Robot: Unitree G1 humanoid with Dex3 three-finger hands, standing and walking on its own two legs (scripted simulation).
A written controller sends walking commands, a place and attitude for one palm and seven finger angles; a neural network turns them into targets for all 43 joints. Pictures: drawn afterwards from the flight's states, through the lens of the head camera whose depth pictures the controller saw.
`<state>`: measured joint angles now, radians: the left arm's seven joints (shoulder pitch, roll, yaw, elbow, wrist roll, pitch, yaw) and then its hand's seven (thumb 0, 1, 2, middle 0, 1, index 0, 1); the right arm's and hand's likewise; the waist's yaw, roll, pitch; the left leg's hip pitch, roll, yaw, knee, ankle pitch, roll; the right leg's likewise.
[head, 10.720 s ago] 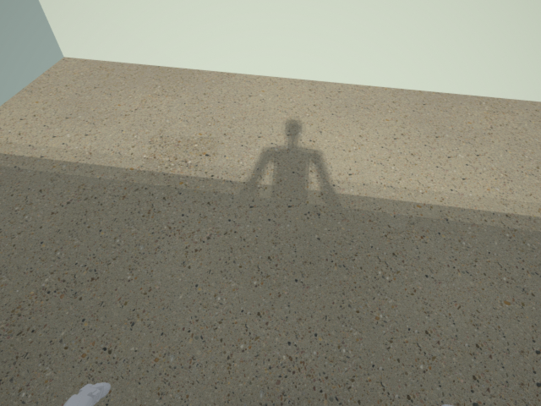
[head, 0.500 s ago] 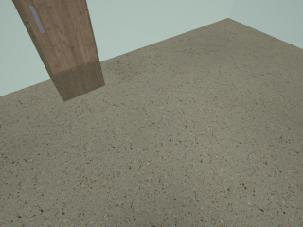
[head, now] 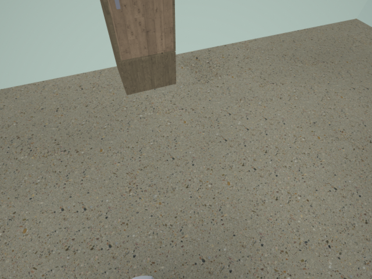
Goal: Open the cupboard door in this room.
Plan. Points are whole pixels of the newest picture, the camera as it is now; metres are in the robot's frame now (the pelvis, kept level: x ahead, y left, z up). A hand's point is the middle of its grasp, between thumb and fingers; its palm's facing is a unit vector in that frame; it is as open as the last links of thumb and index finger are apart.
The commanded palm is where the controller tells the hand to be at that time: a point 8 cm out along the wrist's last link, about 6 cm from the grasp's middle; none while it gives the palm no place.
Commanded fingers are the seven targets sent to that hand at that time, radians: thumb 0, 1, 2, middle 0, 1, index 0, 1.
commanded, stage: turn or walk to find it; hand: left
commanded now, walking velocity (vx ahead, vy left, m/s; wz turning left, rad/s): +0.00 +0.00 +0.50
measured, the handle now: out of the picture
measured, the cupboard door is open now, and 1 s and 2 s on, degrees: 0 0 0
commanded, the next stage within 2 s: stand and wait in 0.88 s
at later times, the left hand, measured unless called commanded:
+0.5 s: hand out of the picture +0.13 +0.20 -0.14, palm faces +0.14 -0.96 -0.25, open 7.4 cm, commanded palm none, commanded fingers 0.00 0.90 0.90 -0.20 -0.30 -0.20 -0.30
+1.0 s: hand out of the picture +0.04 +0.08 -0.15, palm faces +0.44 -0.89 -0.14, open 7.4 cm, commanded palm none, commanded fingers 0.00 0.90 0.90 -0.20 -0.30 -0.20 -0.30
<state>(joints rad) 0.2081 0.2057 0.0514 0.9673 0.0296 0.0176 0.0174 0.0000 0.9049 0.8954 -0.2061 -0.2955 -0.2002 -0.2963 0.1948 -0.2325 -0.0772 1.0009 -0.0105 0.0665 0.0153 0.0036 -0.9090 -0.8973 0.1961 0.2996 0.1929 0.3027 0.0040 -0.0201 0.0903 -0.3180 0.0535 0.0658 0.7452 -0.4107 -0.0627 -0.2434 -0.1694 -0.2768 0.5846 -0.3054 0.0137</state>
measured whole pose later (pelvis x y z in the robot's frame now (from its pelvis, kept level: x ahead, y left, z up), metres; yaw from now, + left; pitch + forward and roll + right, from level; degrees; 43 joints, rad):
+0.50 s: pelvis +0.06 -0.01 +0.00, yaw +9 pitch +0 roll +2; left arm 0.16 0.21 0.05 0.94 0.02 0.00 -0.03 0.00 0.91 0.90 -0.20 -0.29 -0.19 -0.30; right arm 0.34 -0.19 -0.05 1.02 -0.02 0.00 0.00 0.00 -0.90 -0.90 0.20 0.30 0.20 0.30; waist -0.04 0.03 0.02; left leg -0.17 -0.01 -0.06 0.51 -0.34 -0.02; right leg -0.33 -0.07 -0.09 0.59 -0.29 0.06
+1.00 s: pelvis +0.22 +0.02 +0.00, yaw +18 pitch +0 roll +0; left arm 0.57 0.06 -0.01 1.19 0.03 -0.07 0.02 0.00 0.91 0.90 -0.20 -0.29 -0.20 -0.30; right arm 0.11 -0.18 -0.04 1.04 -0.02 0.01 0.03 0.00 -0.91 -0.90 0.19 0.30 0.19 0.30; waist 0.07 0.02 0.08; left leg -0.55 0.06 0.12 0.76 -0.18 0.01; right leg 0.11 -0.04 -0.26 0.31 -0.41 0.01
